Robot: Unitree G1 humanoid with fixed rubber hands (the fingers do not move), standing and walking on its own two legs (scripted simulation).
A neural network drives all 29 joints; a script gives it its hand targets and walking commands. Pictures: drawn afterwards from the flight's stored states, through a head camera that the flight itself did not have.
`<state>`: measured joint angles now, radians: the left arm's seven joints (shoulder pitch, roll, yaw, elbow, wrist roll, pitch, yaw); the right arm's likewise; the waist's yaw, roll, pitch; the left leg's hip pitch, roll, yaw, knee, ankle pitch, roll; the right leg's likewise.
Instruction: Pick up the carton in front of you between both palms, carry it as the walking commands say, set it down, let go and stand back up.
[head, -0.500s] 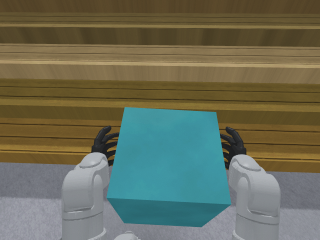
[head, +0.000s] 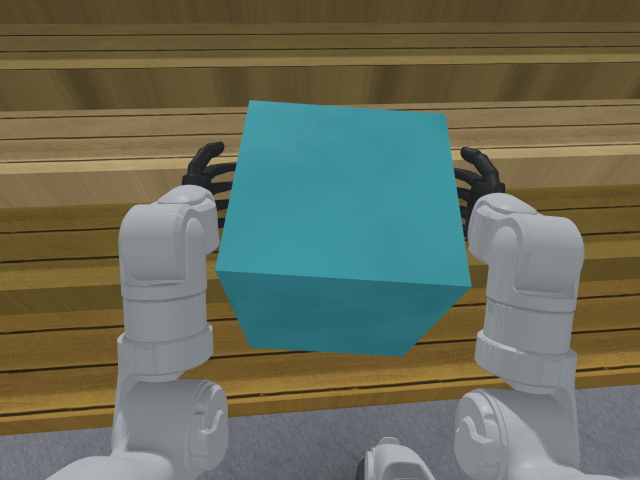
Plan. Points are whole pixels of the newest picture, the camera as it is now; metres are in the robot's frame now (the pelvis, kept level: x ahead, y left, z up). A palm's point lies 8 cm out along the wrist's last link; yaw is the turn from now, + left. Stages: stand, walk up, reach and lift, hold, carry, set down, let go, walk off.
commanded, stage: carry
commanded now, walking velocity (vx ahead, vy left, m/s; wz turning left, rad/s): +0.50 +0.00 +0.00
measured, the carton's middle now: (335, 245) +0.37 -0.01 +0.09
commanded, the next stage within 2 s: none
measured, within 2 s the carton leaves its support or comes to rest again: neither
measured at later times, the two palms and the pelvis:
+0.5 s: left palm (225, 44) +0.71 +0.15 +0.16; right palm (410, 44) +0.73 -0.14 +0.16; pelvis +0.33 -0.01 +0.00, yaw -1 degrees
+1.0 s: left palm out of the picture +1.08 +0.14 +0.34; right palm out of the picture +1.07 -0.16 +0.37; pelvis +0.69 +0.01 +0.16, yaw -1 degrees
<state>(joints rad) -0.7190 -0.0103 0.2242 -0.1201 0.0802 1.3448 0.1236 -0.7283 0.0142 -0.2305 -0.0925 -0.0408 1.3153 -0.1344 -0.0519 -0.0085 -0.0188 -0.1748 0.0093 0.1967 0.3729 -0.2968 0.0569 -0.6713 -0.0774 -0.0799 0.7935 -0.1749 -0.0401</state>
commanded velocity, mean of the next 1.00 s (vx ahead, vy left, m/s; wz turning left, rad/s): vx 0.50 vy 0.00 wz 0.00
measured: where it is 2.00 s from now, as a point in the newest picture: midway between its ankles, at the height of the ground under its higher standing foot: (294, 104)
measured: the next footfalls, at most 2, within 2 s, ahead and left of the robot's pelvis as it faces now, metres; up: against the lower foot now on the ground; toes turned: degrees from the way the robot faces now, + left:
right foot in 0.12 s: +0.25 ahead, -0.09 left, +0.00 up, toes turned -6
left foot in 0.56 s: +0.58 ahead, +0.08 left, +0.14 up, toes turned +4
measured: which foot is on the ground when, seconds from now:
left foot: down 0.00-0.12, up 0.14-0.54, down 0.56-1.00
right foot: up 0.00-0.10, down 0.12-0.56, up 0.58-1.00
